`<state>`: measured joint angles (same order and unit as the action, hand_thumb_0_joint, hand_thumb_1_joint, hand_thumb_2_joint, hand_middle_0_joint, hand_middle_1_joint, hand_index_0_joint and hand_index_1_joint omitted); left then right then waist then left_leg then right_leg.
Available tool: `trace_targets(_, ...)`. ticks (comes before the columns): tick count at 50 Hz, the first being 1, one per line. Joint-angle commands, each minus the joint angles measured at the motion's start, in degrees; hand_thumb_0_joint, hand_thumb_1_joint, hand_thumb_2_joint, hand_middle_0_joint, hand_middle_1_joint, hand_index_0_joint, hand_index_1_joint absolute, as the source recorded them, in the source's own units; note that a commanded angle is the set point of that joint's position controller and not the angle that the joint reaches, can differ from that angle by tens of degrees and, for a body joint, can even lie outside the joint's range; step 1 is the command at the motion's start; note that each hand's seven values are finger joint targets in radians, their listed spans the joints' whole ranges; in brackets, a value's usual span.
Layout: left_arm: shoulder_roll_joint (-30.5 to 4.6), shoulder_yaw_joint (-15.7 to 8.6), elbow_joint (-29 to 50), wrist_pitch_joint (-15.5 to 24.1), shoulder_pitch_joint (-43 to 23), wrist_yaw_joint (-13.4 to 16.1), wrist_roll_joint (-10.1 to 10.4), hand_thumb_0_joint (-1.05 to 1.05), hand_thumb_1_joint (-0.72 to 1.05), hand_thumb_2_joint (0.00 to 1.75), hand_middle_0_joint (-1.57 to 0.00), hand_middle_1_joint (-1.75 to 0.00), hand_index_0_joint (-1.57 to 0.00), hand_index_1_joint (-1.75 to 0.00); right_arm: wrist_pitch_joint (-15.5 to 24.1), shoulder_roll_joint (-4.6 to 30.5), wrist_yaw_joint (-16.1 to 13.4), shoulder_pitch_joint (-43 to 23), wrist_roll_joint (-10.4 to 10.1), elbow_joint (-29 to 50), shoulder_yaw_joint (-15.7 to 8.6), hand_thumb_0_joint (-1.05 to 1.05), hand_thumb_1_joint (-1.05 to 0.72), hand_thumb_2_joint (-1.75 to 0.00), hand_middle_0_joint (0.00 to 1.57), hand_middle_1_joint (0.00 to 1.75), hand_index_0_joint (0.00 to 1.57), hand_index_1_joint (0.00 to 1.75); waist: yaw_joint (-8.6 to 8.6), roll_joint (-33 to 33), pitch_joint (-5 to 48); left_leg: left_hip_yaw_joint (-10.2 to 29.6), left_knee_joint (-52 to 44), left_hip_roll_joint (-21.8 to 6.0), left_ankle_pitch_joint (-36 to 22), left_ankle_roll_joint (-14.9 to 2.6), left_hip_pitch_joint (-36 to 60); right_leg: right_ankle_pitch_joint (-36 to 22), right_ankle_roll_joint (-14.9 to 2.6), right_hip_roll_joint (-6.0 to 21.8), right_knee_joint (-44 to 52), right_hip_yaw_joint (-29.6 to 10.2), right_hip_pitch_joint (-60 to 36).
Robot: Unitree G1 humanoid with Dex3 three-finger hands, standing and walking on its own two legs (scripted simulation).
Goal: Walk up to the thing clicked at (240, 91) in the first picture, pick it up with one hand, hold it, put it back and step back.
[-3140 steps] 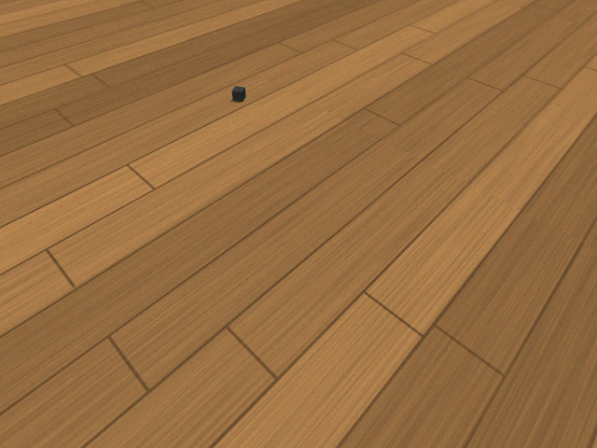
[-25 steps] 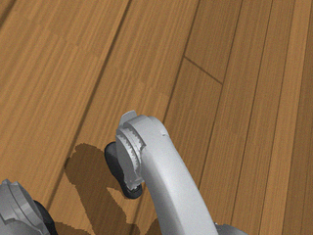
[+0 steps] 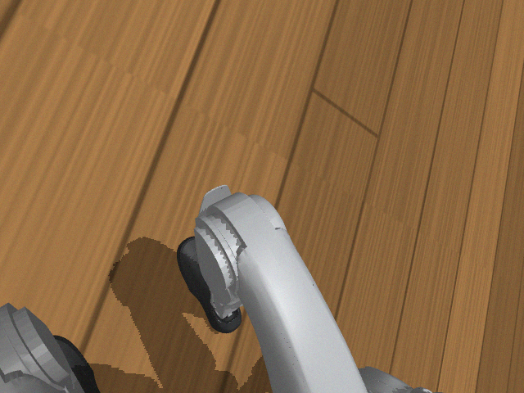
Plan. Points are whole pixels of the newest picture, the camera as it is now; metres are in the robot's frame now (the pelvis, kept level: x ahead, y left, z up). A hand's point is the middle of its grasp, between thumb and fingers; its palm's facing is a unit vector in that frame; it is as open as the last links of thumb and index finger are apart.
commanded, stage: rest palm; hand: left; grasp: from above
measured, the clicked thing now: out of the picture +0.50 +0.30 -0.29
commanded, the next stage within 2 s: close in 0.92 s
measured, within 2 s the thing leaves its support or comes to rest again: neither
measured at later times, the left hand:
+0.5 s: hand out of the picture +0.49 +0.28 -0.24, palm faces +0.02 -0.48 -0.88, open 12.3 cm
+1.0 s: hand out of the picture +0.49 +0.27 -0.25, palm faces +0.04 -0.50 -0.87, open 12.4 cm
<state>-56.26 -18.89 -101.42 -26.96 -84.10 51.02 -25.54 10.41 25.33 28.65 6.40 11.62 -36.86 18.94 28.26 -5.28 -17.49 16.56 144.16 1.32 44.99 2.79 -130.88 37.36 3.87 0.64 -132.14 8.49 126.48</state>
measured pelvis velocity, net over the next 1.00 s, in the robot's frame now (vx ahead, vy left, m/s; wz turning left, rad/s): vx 0.00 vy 0.00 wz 0.00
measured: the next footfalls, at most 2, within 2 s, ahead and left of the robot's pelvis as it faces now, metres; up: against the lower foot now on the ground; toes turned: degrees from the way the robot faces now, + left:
none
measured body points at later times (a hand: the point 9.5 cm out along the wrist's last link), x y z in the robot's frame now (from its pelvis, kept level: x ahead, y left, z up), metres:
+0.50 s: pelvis +0.00 +0.00 +0.00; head +0.32 +0.08 +0.30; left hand +0.49 +0.30 -0.19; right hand -0.02 -0.26 -0.03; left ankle +0.05 +0.13 -0.29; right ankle +0.12 -0.13 -0.29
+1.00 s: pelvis +0.00 +0.00 +0.00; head +0.32 +0.08 +0.30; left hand +0.49 +0.29 -0.20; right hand -0.02 -0.26 -0.04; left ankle +0.05 +0.13 -0.29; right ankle +0.12 -0.13 -0.29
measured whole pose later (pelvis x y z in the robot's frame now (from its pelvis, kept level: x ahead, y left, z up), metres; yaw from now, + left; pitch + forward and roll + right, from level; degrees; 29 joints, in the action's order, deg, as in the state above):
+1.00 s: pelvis +0.00 +0.00 +0.00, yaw +0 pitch +30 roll -15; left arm -55.7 -19.0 -101.9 -27.1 -84.1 51.3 -24.2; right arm 9.8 25.9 28.3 5.9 11.8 -37.7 19.1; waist 28.8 -5.3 -17.5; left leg 16.7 143.8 1.4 44.9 2.8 -130.2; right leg 37.4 3.7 0.9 -131.7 8.8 125.7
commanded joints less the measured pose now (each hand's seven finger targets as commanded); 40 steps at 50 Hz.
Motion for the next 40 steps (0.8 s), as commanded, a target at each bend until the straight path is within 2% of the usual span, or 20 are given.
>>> trace_targets(1, -6.82, 1.76, 4.27, -0.1, -15.96, 2.27, -2.13, 0.0, -0.18, 0.78, -0.34, -0.77, -0.32, -0.79, -0.87, 20.7, -0.01, 16.2, -0.09, -4.16, -4.63, 0.0, -0.89, -0.9, 0.2, 0.3, 0.2, 0.3, 7.67, 29.24, 43.01, -5.44, -15.18, -2.34, -17.98, -3.0, 25.91, -21.58, -3.59, -2.27, 9.79, 7.78, -28.33)
trace_targets(2, -6.23, 1.77, 4.29, -0.07, -16.02, 1.99, -1.74, 0.0, -0.18, 0.8, -0.34, -0.78, -0.32, -0.8, -0.89, 20.54, 0.02, 16.25, -0.06, -3.94, -4.61, 0.0, -0.89, -0.9, 0.2, 0.3, 0.2, 0.3, 8.08, 29.47, 42.53, -5.11, -15.25, -2.18, -18.09, -2.92, 26.37, -21.54, -3.57, -1.99, 9.38, 7.78, -27.72)
trace_targets(5, -6.26, 1.79, 5.1, -0.13, -16.24, 1.62, -0.8, 0.0, -0.2, 0.8, -0.32, -0.79, -0.31, -0.81, -0.7, 20.34, -0.2, 15.27, -0.03, -4.07, -4.4, 0.0, -0.89, -0.9, 0.2, 0.3, 0.2, 0.3, 7.67, 28.18, 42.43, -6.1, -14.9, -1.94, -17.3, -3.14, 25.68, -20.72, -3.25, -2.21, 9.93, 7.96, -28.99)
trace_targets(8, -7.53, 1.48, 6.43, -0.34, -16.91, 1.91, -0.98, 0.0, -0.22, 0.77, -0.3, -0.77, -0.29, -0.79, -0.74, 20.48, -0.23, 14.1, 0.16, -4.54, -4.54, 0.0, -0.89, -0.9, 0.2, 0.3, 0.2, 0.3, 7.1, 29.78, 41.52, -6.19, -15.47, -1.83, -16.21, -3.28, 25.23, -19.92, -3.23, -1.8, 9.89, 7.75, -28.46)
trace_targets(9, -6.94, 1.85, 6.27, -0.53, -16.84, 1.88, -0.84, 0.0, -0.24, 0.78, -0.29, -0.77, -0.27, -0.79, -0.69, 20.79, -0.24, 14.5, -0.04, -4.43, -4.78, 0.0, -0.89, -0.9, 0.2, 0.3, 0.2, 0.3, 7.22, 29.92, 41.69, -6.04, -15.27, -1.9, -16.76, -3.21, 26.26, -20.23, -3.08, -1.87, 9.83, 7.67, -28.34)
trace_targets(11, -7.54, 2.09, 5.82, -0.57, -16.64, 2.02, -2.11, 0.0, -0.22, 0.76, -0.31, -0.77, -0.29, -0.79, -1.06, 20.02, -0.37, 15.01, -0.11, -4.34, -4.34, 0.0, -0.89, -0.9, 0.2, 0.3, 0.2, 0.3, 6.97, 29.24, 42.79, -6.49, -15.03, -2.14, -16.5, -3.36, 25.03, -20.37, -3.45, -2.3, 10.46, 7.38, -29.28)
trace_targets(12, -8.49, 1.51, 6.31, -0.62, -16.73, 1.86, -2.22, 0.0, -0.2, 0.77, -0.32, -0.76, -0.31, -0.78, -1.08, 20.02, -0.55, 13.92, -0.04, -4.76, -4.41, 0.0, -0.89, -0.9, 0.2, 0.3, 0.2, 0.3, 7.02, 29.69, 42.32, -6.23, -15.53, -2.02, -16.08, -3.34, 25.43, -20.11, -3.41, -1.83, 10.31, 7.43, -28.3)
trace_targets(15, -8.0, 1.71, 6.01, -0.8, -16.63, 1.91, -2.72, 0.0, -0.24, 0.79, -0.3, -0.76, -0.28, -0.78, -1.11, 20.62, -0.51, 14.17, -0.25, -4.78, -4.93, 0.0, -0.89, -0.9, 0.2, 0.3, 0.2, 0.3, 6.79, 29.73, 42.53, -6.11, -15.51, -2.29, -16.8, -3.25, 25.56, -20.72, -3.19, -1.96, 10.57, 7.45, -28.45)
trace_targets(17, -6.89, 2.11, 6.18, -0.94, -15.95, 1.64, -1.93, 0.0, -0.23, 0.8, -0.3, -0.78, -0.28, -0.8, -1.02, 20.41, -0.51, 14.49, -0.11, -4.26, -4.95, 0.0, -0.89, -0.9, 0.2, 0.3, 0.2, 0.3, 7.26, 28.68, 42.44, -6.1, -15.18, -2.06, -17.9, -3.34, 25.49, -21.26, -2.89, -2.03, 10.57, 7.53, -29.54)
trace_targets(22, -7.46, 1.9, 5.17, -1.1, -16.08, 1.69, -2.43, 0.0, -0.21, 0.83, -0.32, -0.78, -0.3, -0.81, -1.0, 20.29, -0.47, 14.79, -0.19, -4.73, -4.93, 0.0, -0.89, -0.9, 0.2, 0.3, 0.2, 0.3, 7.15, 28.73, 42.76, -5.64, -16.02, -2.35, -16.21, -3.3, 24.98, -20.08, -3.23, -2.17, 10.97, 7.63, -28.75)
trace_targets(24, -7.1, 1.85, 6.2, -0.98, -16.59, 1.53, -1.24, 0.0, -0.23, 0.84, -0.31, -0.77, -0.28, -0.8, -0.87, 20.67, -0.64, 14.6, -0.29, -4.81, -5.21, 0.0, -0.89, -0.9, 0.2, 0.3, 0.2, 0.3, 7.48, 28.64, 42.25, -5.46, -15.84, -2.18, -16.89, -3.23, 25.87, -20.34, -2.79, -2.02, 10.76, 7.76, -28.55)
trace_targets(26, -6.38, 1.77, 5.34, -0.73, -15.91, 2.24, -0.79, 0.0, -0.22, 0.81, -0.32, -0.76, -0.29, -0.79, -0.87, 20.57, -0.39, 15.12, -0.26, -3.68, -4.9, 0.0, -0.89, -0.9, 0.2, 0.3, 0.2, 0.3, 7.08, 29.32, 42.8, -5.18, -15.6, -2.37, -17.95, -3.04, 27.55, -20.55, -3.32, -2.08, 10.03, 7.84, -28.28)
trace_targets(29, -6.79, 1.78, 4.68, -0.66, -16.03, 2.26, -1.69, 0.0, -0.23, 0.79, -0.29, -0.76, -0.27, -0.78, -1.16, 20.35, -0.53, 14.58, -0.27, -4.38, -5.0, 0.0, -0.89, -0.9, 0.2, 0.3, 0.2, 0.3, 7.39, 29.99, 41.17, -4.91, -16.3, -2.5, -15.94, -3.07, 27.08, -19.49, -3.61, -1.89, 10.09, 8.02, -26.8)
trace_targets(30, -6.51, 2.25, 5.73, -0.51, -15.88, 1.96, -1.2, 0.0, -0.24, 0.81, -0.29, -0.77, -0.27, -0.79, -1.14, 20.21, -0.51, 14.4, 0.04, -3.98, -4.69, 0.0, -0.89, -0.9, 0.2, 0.3, 0.2, 0.3, 7.74, 30.22, 40.77, -5.23, -15.98, -2.12, -16.24, -3.2, 26.67, -19.36, -3.47, -1.77, 9.97, 7.84, -27.39)
trace_targets(32, -6.45, 2.29, 6.31, -0.23, -16.23, 1.83, -1.2, 0.0, -0.22, 0.82, -0.31, -0.76, -0.29, -0.79, -1.17, 20.25, -0.7, 14.22, -0.07, -4.43, -4.8, 0.0, -0.89, -0.9, 0.2, 0.3, 0.2, 0.3, 7.62, 29.89, 40.8, -5.27, -16.18, -2.27, -16.36, -3.15, 26.71, -19.71, -3.45, -1.84, 10.17, 7.74, -27.56)
trace_targets(33, -7.74, 1.89, 5.85, -0.25, -16.88, 2.09, -1.86, 0.0, -0.21, 0.78, -0.31, -0.76, -0.29, -0.78, -1.21, 20.25, -0.67, 13.84, 0.1, -5.02, -4.64, 0.0, -0.89, -0.9, 0.2, 0.3, 0.2, 0.3, 7.27, 30.01, 40.8, -5.53, -16.39, -2.31, -15.49, -3.33, 25.74, -19.3, -3.46, -1.87, 10.71, 7.77, -27.49)
trace_targets(34, -6.6, 2.11, 6.08, -0.25, -15.71, 2.08, -1.3, 0.0, -0.21, 0.84, -0.32, -0.78, -0.3, -0.81, -1.23, 20.16, -0.57, 14.06, 0.2, -4.31, -4.76, 0.0, -0.89, -0.9, 0.2, 0.3, 0.2, 0.3, 7.38, 29.93, 40.56, -5.53, -16.31, -2.15, -16.27, -3.28, 26.12, -19.79, -3.46, -1.78, 10.18, 7.71, -28.1)
trace_targets(36, -6.76, 2.12, 4.76, -0.18, -15.2, 2.43, -1.79, 0.0, -0.19, 0.83, -0.33, -0.78, -0.31, -0.81, -1.34, 20.18, -0.56, 14.21, 0.18, -4.29, -4.66, 0.0, -0.89, -0.9, 0.2, 0.3, 0.2, 0.3, 7.42, 29.6, 41.15, -5.63, -15.92, -2.36, -15.98, -3.34, 25.89, -19.69, -3.66, -1.91, 10.62, 7.78, -28.13)
trace_targets(39, -6.03, 2.39, 4.93, 0.04, -15.37, 2.36, -0.67, 0.0, -0.24, 0.81, -0.29, -0.77, -0.27, -0.79, -1.4, 20.54, -0.48, 14.75, 0.42, -4.42, -4.57, 0.0, -0.88, -0.9, 0.2, 0.3, 0.2, 0.3, 7.83, 28.82, 41.81, -5.86, -15.44, -2.09, -16.96, -3.35, 25.68, -20.52, -3.26, -2.03, 10.59, 7.58, -29.3)
trace_targets(40, -6.43, 1.69, 4.82, 0.1, -16.19, 2.4, -0.14, 0.0, -0.24, 0.8, -0.29, -0.77, -0.27, -0.79, -1.19, 20.74, -0.58, 14.14, 0.41, -4.87, -4.58, 0.0, -0.89, -0.9, 0.2, 0.3, 0.2, 0.3, 7.99, 28.7, 41.68, -5.66, -15.5, -2.14, -17.17, -3.3, 26.12, -20.71, -3.02, -1.83, 10.31, 7.87, -28.95)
